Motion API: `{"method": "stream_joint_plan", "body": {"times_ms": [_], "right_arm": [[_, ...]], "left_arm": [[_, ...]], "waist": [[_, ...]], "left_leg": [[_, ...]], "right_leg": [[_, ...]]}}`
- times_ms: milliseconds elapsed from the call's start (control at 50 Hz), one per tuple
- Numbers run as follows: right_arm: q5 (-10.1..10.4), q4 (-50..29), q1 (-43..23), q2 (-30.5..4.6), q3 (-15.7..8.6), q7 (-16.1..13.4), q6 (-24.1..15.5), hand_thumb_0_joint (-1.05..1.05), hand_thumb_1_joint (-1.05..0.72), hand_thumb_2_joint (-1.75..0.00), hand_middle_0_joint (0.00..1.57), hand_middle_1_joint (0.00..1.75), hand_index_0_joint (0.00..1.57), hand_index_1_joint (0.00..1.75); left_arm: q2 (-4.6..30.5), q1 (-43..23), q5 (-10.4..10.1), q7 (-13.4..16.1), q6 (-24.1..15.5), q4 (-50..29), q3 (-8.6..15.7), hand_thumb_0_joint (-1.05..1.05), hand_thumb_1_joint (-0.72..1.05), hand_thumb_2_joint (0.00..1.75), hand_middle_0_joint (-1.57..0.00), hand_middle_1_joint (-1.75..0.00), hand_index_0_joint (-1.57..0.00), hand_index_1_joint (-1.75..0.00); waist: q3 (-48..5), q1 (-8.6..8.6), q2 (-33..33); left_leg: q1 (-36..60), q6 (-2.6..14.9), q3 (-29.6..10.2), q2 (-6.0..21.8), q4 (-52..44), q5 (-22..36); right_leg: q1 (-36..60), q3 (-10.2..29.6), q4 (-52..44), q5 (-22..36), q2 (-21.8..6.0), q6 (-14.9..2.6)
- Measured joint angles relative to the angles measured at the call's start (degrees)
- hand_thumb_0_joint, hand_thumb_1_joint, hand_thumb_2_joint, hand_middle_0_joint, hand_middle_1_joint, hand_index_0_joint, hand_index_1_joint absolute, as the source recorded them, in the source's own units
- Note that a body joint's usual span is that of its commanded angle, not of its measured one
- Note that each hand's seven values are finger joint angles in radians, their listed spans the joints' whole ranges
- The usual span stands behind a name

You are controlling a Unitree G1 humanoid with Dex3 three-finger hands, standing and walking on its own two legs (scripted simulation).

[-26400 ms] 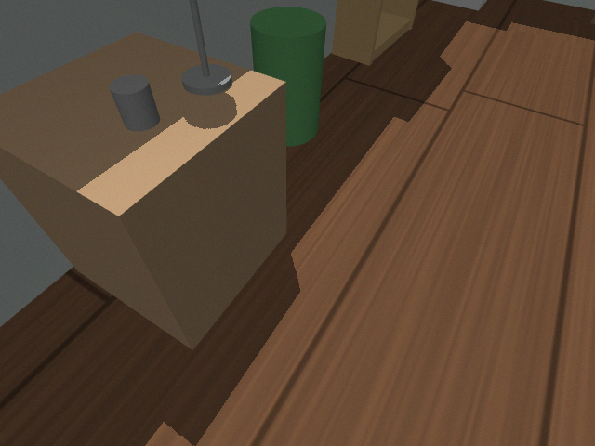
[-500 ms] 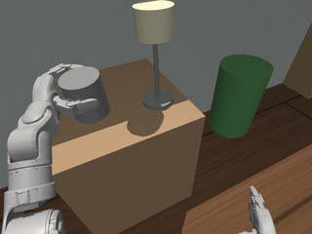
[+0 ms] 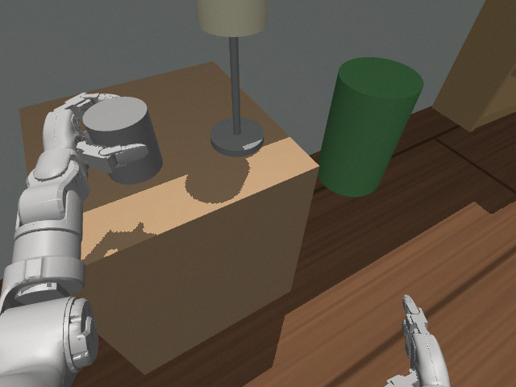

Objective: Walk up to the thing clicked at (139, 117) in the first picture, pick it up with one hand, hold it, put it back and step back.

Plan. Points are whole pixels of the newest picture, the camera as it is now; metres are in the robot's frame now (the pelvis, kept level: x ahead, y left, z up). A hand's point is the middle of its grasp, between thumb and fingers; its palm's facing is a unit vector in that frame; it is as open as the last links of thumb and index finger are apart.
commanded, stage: crouch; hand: left
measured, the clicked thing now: (127, 134) +0.46 +0.17 +0.17
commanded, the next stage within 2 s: lower in 1.16 s
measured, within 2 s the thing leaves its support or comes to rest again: neither
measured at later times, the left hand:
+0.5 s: hand (120, 119) +0.53 +0.20 +0.15, palm faces +0.18 -0.98 +0.02, open 11.7 cm
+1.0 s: hand (121, 120) +0.55 +0.21 +0.13, palm faces +0.20 -0.98 +0.03, open 11.7 cm
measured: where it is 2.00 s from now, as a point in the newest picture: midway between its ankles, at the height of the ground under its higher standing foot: outside the picture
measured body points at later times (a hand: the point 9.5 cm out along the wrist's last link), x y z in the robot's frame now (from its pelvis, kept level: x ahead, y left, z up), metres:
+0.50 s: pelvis +0.02 +0.00 -0.01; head +0.08 +0.01 +0.43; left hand +0.51 +0.25 +0.15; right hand +0.16 -0.26 -0.07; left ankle +0.03 +0.12 -0.73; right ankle +0.04 -0.12 -0.73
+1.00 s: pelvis +0.04 +0.01 -0.02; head +0.11 +0.02 +0.42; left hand +0.54 +0.26 +0.13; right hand +0.18 -0.26 -0.07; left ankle +0.03 +0.12 -0.73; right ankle +0.04 -0.12 -0.73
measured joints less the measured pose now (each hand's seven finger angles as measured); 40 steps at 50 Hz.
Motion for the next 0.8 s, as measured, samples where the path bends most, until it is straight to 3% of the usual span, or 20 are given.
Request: {"method": "stream_joint_plan", "body": {"times_ms": [160, 320, 500, 800], "right_arm": [[-0.38, 1.44, -2.32, -0.66, 0.2, -0.28, 1.65, -0.02, 0.55, -0.05, 0.06, 0.05, 0.05, 0.05], [-0.97, -2.96, -1.54, -0.42, 0.97, 0.37, 4.2, -0.02, 0.55, -0.05, 0.06, 0.05, 0.05, 0.05], [-1.15, -7.82, 0.34, -0.06, 2.16, 1.0, 8.33, -0.02, 0.54, -0.05, 0.06, 0.05, 0.05, 0.05], [-1.05, -13.4, 1.4, -0.16, 2.01, 2.1, 12.34, -0.02, 0.52, -0.06, 0.06, 0.05, 0.05, 0.05]], "left_arm": [[3.8, -8.6, 1.27, -0.06, -10.82, 14.91, 1.2, -0.04, -0.61, 0.82, -0.62, -1.11, -0.71, -1.08], [6.64, -13.1, 2.16, -1.57, -18.05, 26.08, 3.36, -0.03, -0.61, 0.81, -0.63, -1.11, -0.72, -1.07], [7.65, -12.22, 3.11, -2.61, -22.1, 26.97, 4.04, -0.03, -0.61, 0.81, -0.63, -1.11, -0.72, -1.07], [7.34, -10.57, 2.86, -3.0, -23.5, 26.05, 3.92, -0.03, -0.61, 0.8, -0.64, -1.09, -0.73, -1.06]], "waist": [[-0.7, -1.82, -0.04], [-2.36, -3.28, 0.16], [-3.42, -3.99, -0.05], [-4.35, -3.88, 0.56]], "left_leg": [[-4.79, 0.06, 0.26, 0.47, 2.71, -1.1], [-9.19, 0.11, 0.31, 0.8, 5.09, -2.61], [-12.02, 0.0, 0.16, 1.42, 7.44, -4.72], [-13.59, 0.32, 0.02, 1.46, 9.75, -7.11]], "right_leg": [[-4.48, 0.27, 1.68, -0.37, 0.47, 0.07], [-8.79, 0.33, 3.65, -1.59, 0.8, 0.07], [-11.25, 0.19, 5.06, -3.13, 1.42, -0.05], [-12.38, 0.06, 6.49, -5.08, 1.46, 0.28]]}}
